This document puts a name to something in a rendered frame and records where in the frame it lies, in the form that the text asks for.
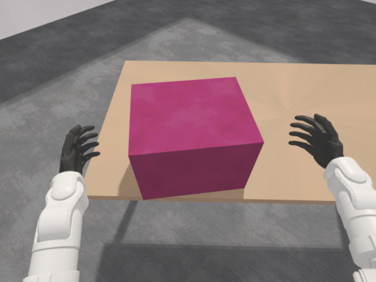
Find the right robot hand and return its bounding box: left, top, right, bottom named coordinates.
left=288, top=114, right=344, bottom=168

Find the right robot forearm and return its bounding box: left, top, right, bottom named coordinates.
left=323, top=157, right=376, bottom=268

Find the robot right upper arm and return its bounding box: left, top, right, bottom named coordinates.
left=353, top=268, right=376, bottom=282

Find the left robot hand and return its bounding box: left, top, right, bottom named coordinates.
left=59, top=125, right=100, bottom=175

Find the carton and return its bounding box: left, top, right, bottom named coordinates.
left=128, top=77, right=264, bottom=200

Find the left robot forearm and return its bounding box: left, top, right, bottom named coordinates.
left=23, top=171, right=89, bottom=282

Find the table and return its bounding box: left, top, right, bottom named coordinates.
left=84, top=61, right=376, bottom=205

